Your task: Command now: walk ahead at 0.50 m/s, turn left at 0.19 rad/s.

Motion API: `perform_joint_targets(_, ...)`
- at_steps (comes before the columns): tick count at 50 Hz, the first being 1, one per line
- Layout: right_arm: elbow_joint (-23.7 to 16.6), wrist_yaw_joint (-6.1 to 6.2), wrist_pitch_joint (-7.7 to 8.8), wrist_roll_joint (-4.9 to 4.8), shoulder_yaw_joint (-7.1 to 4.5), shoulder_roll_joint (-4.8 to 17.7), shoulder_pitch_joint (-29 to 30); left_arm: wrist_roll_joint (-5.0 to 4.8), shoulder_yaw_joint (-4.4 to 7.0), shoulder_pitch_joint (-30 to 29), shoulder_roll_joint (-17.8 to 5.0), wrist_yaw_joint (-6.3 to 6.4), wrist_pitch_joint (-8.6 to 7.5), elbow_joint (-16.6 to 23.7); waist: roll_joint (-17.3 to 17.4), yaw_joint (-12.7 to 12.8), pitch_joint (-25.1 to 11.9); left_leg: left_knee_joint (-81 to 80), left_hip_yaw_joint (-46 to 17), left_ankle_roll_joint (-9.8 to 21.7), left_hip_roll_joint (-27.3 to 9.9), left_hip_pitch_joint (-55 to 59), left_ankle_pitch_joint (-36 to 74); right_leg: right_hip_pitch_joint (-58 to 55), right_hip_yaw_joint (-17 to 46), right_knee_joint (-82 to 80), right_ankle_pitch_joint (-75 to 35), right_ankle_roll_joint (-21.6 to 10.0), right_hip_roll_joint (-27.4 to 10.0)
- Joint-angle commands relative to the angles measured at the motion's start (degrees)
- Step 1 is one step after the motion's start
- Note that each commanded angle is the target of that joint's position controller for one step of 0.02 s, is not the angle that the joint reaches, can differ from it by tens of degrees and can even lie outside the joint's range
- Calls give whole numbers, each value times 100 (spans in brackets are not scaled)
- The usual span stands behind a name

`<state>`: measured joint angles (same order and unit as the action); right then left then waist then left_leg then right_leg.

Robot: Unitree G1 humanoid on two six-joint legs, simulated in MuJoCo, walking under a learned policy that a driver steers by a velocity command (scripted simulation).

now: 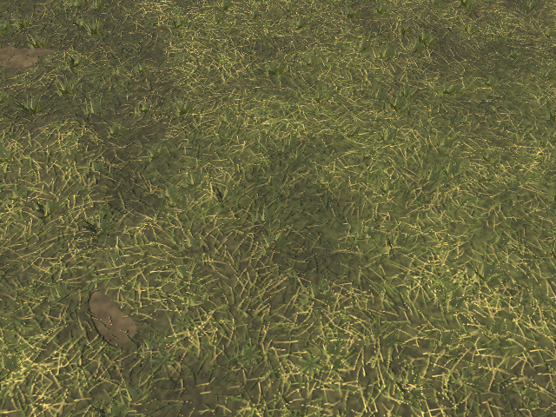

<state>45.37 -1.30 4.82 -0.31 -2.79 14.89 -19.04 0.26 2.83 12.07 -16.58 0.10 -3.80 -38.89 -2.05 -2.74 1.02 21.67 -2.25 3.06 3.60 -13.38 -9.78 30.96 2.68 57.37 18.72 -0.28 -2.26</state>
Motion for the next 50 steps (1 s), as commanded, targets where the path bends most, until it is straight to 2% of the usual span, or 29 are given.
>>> perform_joint_targets(1, -382, 94, 46, -80, -245, 1001, 273, 39, 3, -326, -156, -16, -135, 489, 748, 129, -137, -1047, -1437, 1084, -1282, 228, 879, 198, 0, -1212, -603, 169, -88)
perform_joint_targets(4, -274, 143, -38, -114, -281, 1103, 2, -29, -18, -839, -172, -75, -186, 547, 748, -62, -109, -984, -1278, 953, -1176, -8, 821, -371, -35, -2174, -1608, 289, 146)
perform_joint_targets(7, -184, 166, -119, -152, -284, 1096, -282, -91, 35, -1170, -322, -111, -246, 651, 759, -123, -83, -734, -1572, 838, -1266, 123, 433, -711, 82, -2702, -1769, 266, 252)
perform_joint_targets(9, -190, 188, -163, -150, -300, 1121, -271, -111, 104, -1071, -453, -110, -291, 647, 821, 45, -104, -460, -1813, 702, -1306, 154, 189, -1165, 98, -3012, -1625, 150, 255)
perform_joint_targets(11, -249, 196, -176, -110, -234, 885, -189, -66, 236, -339, -665, -49, -312, 463, 794, 470, -409, 321, -1706, 427, -949, -185, 243, -2385, 121, -3292, -1425, -106, 71)
perform_joint_targets(12, -385, 178, -144, -33, -115, 543, -71, 24, 337, 523, -995, 12, -311, 367, 254, 885, -1055, 1813, -1265, 192, -592, -822, -278, -3622, 959, -3276, -1095, -464, -840)
perform_joint_targets(13, -583, 187, -58, -111, 7, 158, -670, 71, 458, 1015, -1484, 21, -200, 233, -1381, 717, -1730, 3530, -470, -109, 35, -2477, -2177, -5075, 3081, -3663, -198, -1296, -2127)
perform_joint_targets(14, -545, 203, -45, -227, -93, 656, -661, -1, 410, 1070, -1147, -15, -167, 132, -1316, 763, -1457, 4527, -526, -186, -321, -3309, -2352, -4875, 3973, -4017, 1070, -1493, -2274)
perform_joint_targets(15, -554, 202, -75, -220, -191, 967, -227, -34, 303, 855, -771, -13, -173, 158, -754, 828, -785, 4878, -588, -198, -535, -3500, -1847, -4316, 3234, -4104, 1048, -1290, -2006)
perform_joint_targets(16, -566, 200, -115, -166, -209, 937, -11, -10, 233, 538, -584, -21, -171, 169, -466, 704, -448, 4873, -484, -238, -683, -3348, -1416, -3754, 2493, -4200, 394, -1127, -1723)
perform_joint_targets(17, -601, 186, -148, -120, -218, 865, 121, 12, 180, 285, -415, -36, -168, 141, -418, 579, -190, 4705, -461, -276, -801, -3228, -1122, -3301, 1965, -4340, -202, -1070, -1503)
perform_joint_targets(19, -671, 132, -238, -133, -208, 651, 191, 47, 166, 42, -334, -40, -200, 68, -540, 376, 32, 4439, -402, -318, -989, -2846, -796, -2668, 1175, -4629, -980, -970, -1271)
perform_joint_targets(23, -909, 64, -310, -82, -139, 427, 568, 18, 279, 87, -598, -16, -265, -141, -254, 343, 80, 3675, -303, -454, -1055, -2878, -103, -2547, 308, -4879, -2022, -1101, -1296)
perform_joint_targets(26, -1034, -45, -277, -92, -79, 355, 1004, -2, 324, 119, -773, 14, -232, -261, -160, 471, 128, 2651, -112, -392, -1012, -2604, 782, -2570, -332, -4900, -2269, -980, -1180)
perform_joint_targets(28, -1164, -113, -262, -89, -57, 351, 1382, -44, 352, 257, -888, 31, -201, -358, -104, 594, 209, 2125, 62, -307, -944, -2429, 1066, -2660, -603, -4889, -2272, -891, -1202)
perform_joint_targets(31, -1384, -191, -283, -106, -76, 444, 1780, -138, 408, 459, -1055, 30, -129, -510, -99, 656, 333, 1666, 227, -109, -868, -2385, 829, -3101, -836, -4733, -2466, -751, -1364)
perform_joint_targets(32, -1445, -211, -291, -97, -97, 495, 1835, -165, 428, 495, -1111, 31, -92, -547, -113, 629, 330, 1562, 326, -17, -793, -2313, 586, -3268, -929, -4560, -2848, -697, -1408)
perform_joint_targets(34, -1471, -219, -326, -60, -205, 696, 1572, -205, 480, 497, -1296, 61, -15, -565, -279, 379, 30, 1470, 673, 222, -423, -1629, -12, -3463, -1173, -3745, -4694, -566, -1387)
perform_joint_targets(35, -1328, -193, -335, -40, -308, 833, 959, -231, 461, 553, -1297, 69, 25, -615, -203, -4, -339, 1188, 766, 399, -169, -609, 40, -3248, -1289, -2867, -5347, -488, -1294)
perform_joint_targets(36, -1056, -105, -355, -65, -471, 1098, 28, -185, 363, 710, -1111, 77, 21, -669, -9, -457, -817, 972, 604, 596, -56, 988, 376, -2463, -1392, -1706, -5014, -334, -1099)
perform_joint_targets(37, -916, 28, -387, -55, -583, 1644, -632, 51, 152, 958, -552, 31, -31, -512, 1180, -465, -1438, 906, -1475, 1109, -1457, 2970, 381, -486, -1473, 374, -1650, -45, -610)
perform_joint_targets(38, -1045, 10, -324, -82, -522, 1785, -532, -24, 19, 1256, -356, -38, -168, -470, 1738, -193, -2462, -109, -4295, 1970, -2661, 3707, -468, 728, -443, 1914, 1573, 102, 236)
perform_joint_targets(39, -1024, -39, -260, -27, -386, 1319, -441, -279, 192, 644, -967, -88, -241, -450, 834, -495, -2061, -311, -3714, 1652, -2552, 3296, -695, 1183, 174, 2220, 1286, 24, -68)
perform_joint_targets(40, -956, -42, -207, 14, -333, 1183, -205, -384, 174, 222, -930, -104, -271, -308, 805, -405, -1215, -344, -2715, 1409, -2325, 2450, -378, 1350, 68, 2018, 893, -69, -280)
perform_joint_targets(41, -898, -44, -160, 24, -280, 1017, 167, -291, 155, 126, -817, -56, -258, -346, 460, -142, -758, -442, -2054, 1189, -2060, 1616, -2, 1134, 62, 1551, 418, -80, -543)
perform_joint_targets(42, -893, -49, -107, 61, -217, 794, 446, -201, 188, 202, -822, -30, -192, -412, 616, 67, -526, -595, -1572, 1084, -1860, 1037, 436, 819, 115, 1223, 94, -64, -692)
perform_joint_targets(44, -843, -49, 8, 104, -197, 670, 677, -205, 180, 603, -656, -31, -7, -614, 728, 320, -430, -1016, -1029, 1052, -1725, 436, 680, 287, 186, 1058, -345, 7, -737)
perform_joint_targets(47, -634, -6, 141, 160, -232, 715, 654, -202, 171, 402, -479, 16, 127, -603, 508, 344, -88, -1354, -329, 996, -1679, 306, 1143, 638, 389, 559, -979, 136, -637)
perform_joint_targets(50, -472, 76, 151, 162, -231, 710, 562, -166, 168, 96, -393, -20, 79, -535, 480, 257, 51, -1433, 270, 806, -1552, 594, 1430, 899, 459, -384, -1971, 164, -485)
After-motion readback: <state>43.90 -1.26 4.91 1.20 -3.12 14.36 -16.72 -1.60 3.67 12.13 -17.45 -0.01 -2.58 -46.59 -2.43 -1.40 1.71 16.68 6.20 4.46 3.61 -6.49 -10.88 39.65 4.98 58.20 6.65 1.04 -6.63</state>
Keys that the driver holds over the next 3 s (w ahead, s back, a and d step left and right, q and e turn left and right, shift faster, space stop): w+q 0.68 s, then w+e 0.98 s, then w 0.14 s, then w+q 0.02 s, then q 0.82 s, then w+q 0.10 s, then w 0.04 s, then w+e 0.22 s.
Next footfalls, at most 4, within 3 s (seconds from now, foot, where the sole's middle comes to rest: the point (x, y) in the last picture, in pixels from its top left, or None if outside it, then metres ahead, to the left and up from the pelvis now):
0.24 right None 0.28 -0.14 -0.78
0.72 left None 0.47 0.20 -0.78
1.28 right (231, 289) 0.83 0.10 -0.78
1.76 left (159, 214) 1.10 0.32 -0.78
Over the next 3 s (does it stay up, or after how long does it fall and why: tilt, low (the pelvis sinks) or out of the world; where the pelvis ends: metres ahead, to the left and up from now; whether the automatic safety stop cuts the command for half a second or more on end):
stays up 1.20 0.26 0.00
